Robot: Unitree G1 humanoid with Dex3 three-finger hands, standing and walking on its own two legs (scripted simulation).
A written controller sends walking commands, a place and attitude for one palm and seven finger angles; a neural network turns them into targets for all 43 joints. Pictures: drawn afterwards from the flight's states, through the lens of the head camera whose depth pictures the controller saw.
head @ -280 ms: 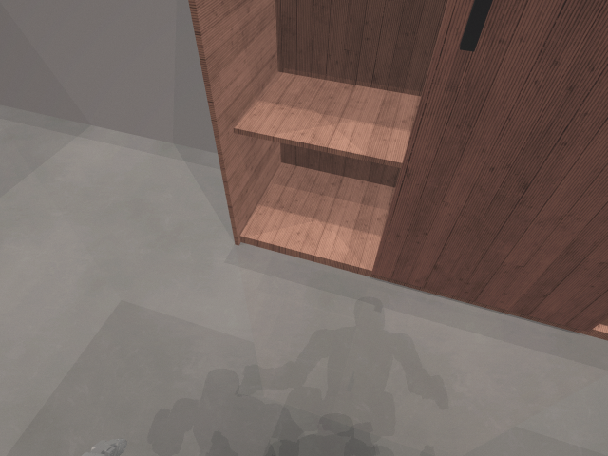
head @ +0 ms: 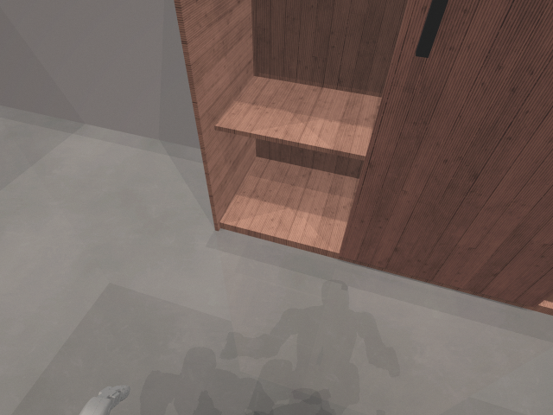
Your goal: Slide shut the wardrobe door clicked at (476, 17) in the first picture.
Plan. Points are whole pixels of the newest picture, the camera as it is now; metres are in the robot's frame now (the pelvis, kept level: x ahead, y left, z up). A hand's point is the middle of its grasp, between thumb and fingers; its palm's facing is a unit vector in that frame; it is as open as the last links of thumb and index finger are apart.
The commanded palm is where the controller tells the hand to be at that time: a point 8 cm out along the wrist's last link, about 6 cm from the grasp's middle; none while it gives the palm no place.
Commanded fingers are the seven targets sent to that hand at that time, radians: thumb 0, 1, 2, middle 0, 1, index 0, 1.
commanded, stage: stand and wait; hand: right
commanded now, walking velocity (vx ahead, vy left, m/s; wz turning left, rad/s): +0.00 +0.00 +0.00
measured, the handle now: (434, 13) +0.84 -0.29 +0.25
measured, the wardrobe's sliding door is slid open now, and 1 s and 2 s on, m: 0.57 0.57 0.57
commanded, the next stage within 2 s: look at it before walking up in 0.54 s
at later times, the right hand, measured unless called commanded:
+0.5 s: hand out of the picture +0.06 -0.23 -0.15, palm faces -0.03 +0.94 -0.34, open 7.4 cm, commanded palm none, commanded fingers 0.00 -0.90 -0.90 0.20 0.30 0.20 0.30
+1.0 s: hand out of the picture +0.06 -0.22 -0.15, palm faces -0.03 +0.94 -0.33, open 7.4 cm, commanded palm none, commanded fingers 0.00 -0.90 -0.90 0.20 0.30 0.20 0.30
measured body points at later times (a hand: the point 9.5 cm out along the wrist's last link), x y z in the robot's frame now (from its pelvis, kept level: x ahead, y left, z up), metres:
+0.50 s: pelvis -0.01 +0.02 +0.00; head +0.00 +0.02 +0.45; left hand +0.05 +0.31 -0.13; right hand +0.06 -0.28 -0.13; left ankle -0.01 +0.14 -0.74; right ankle -0.02 -0.10 -0.74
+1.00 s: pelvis -0.02 +0.02 +0.01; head -0.02 +0.02 +0.46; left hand +0.06 +0.31 -0.13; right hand +0.06 -0.27 -0.13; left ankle -0.01 +0.14 -0.74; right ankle -0.02 -0.10 -0.74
